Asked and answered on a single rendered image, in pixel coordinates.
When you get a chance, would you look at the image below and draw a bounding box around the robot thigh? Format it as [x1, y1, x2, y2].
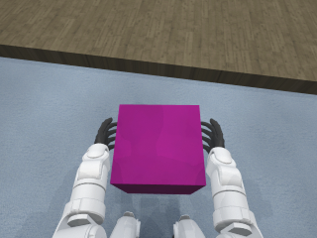
[110, 216, 141, 238]
[173, 219, 205, 238]

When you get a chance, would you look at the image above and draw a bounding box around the right robot hand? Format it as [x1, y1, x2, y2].
[200, 118, 225, 155]

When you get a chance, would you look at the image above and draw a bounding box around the robot right forearm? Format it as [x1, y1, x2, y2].
[205, 147, 264, 238]

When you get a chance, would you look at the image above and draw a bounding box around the right robot thigh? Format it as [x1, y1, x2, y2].
[173, 219, 205, 238]

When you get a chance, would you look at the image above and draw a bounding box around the left robot thigh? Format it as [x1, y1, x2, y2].
[110, 216, 141, 238]

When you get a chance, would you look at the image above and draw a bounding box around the robot left forearm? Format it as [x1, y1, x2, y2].
[52, 143, 111, 238]

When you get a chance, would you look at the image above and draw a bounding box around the carton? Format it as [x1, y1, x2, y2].
[110, 104, 206, 195]

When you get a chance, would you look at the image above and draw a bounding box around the left robot hand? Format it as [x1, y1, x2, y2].
[94, 117, 118, 151]

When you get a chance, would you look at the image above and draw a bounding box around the robot left upper arm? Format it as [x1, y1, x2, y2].
[53, 223, 107, 238]

